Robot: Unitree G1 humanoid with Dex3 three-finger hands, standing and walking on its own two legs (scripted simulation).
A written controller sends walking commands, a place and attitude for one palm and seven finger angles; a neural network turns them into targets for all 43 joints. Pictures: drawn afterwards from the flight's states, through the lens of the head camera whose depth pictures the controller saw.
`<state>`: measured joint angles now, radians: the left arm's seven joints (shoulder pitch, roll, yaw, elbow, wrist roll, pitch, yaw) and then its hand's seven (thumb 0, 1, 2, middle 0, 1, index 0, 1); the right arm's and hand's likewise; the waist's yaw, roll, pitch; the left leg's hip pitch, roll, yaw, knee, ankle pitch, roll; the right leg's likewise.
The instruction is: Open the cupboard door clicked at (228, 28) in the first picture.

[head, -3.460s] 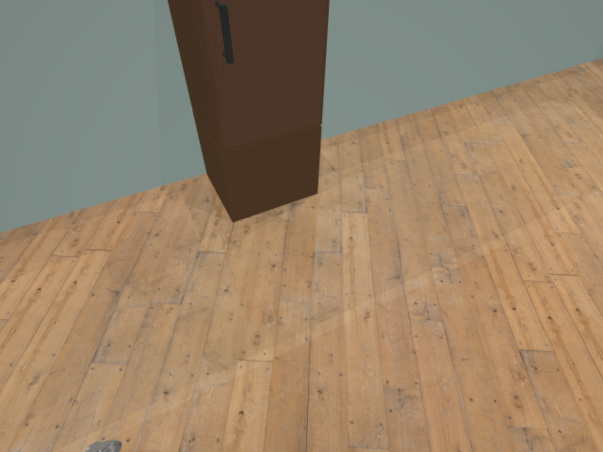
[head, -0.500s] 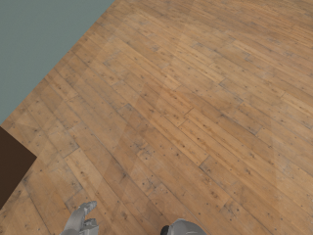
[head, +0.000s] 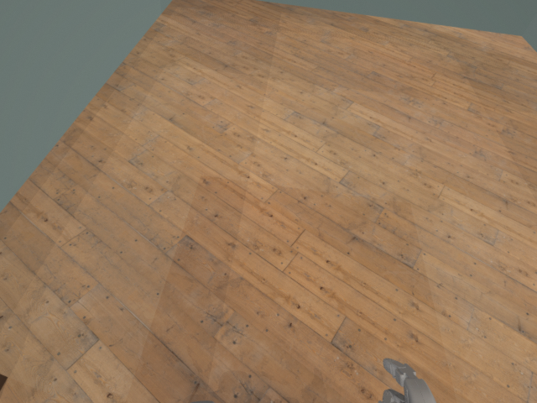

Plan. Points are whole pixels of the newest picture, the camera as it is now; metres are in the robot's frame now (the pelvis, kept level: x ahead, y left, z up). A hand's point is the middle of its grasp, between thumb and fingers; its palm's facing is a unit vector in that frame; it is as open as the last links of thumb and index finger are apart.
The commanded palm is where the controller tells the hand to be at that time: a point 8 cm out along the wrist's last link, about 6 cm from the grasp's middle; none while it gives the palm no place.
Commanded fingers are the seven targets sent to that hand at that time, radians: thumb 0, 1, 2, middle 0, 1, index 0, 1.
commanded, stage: walk to a spot facing it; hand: left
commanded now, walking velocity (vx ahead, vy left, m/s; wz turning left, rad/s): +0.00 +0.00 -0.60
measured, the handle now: out of the picture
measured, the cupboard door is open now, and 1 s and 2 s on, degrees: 0 0 0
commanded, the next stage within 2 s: turn to face it in 0.22 s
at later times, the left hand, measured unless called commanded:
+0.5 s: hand (222, 325) +0.26 +0.11 -0.14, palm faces -0.27 -0.93 -0.26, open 7.4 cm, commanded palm none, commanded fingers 0.00 0.90 0.90 -0.20 -0.30 -0.20 -0.30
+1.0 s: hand (163, 374) +0.17 +0.19 -0.16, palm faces +0.08 -0.96 -0.25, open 7.4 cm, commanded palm none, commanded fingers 0.00 0.90 0.90 -0.20 -0.30 -0.20 -0.30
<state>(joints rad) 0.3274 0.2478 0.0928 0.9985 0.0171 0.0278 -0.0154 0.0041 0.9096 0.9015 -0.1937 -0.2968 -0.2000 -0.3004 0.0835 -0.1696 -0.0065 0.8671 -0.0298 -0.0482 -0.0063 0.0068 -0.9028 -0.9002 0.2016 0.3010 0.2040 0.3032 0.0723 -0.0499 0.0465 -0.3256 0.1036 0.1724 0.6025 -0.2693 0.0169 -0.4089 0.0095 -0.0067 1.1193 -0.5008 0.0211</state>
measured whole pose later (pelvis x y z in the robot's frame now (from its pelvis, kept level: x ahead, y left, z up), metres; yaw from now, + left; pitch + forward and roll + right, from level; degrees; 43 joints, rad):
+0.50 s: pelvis +0.08 -0.03 +0.00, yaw -13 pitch +0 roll +0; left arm 0.07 0.18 0.03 0.92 0.02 0.00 0.02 0.00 0.91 0.90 -0.19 -0.30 -0.20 -0.30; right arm 0.30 -0.24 -0.06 1.03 -0.02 0.05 -0.03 0.01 -0.91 -0.90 0.20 0.30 0.20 0.30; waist -0.07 0.05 0.08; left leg -0.43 0.13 0.06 1.09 -0.48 -0.06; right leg -0.30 -0.03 -0.13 0.61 -0.31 -0.04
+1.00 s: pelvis +0.09 -0.02 +0.01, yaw +2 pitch +1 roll -1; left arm 0.16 0.24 0.09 0.94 0.01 0.07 0.02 0.01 0.91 0.90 -0.19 -0.30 -0.20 -0.30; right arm 0.23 -0.21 -0.06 0.95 -0.03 0.02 0.00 0.01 -0.90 -0.90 0.20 0.30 0.20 0.30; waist -0.02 -0.01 0.08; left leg -0.31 0.00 0.02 0.50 -0.21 0.04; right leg -0.45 -0.07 -0.02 0.96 -0.45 0.09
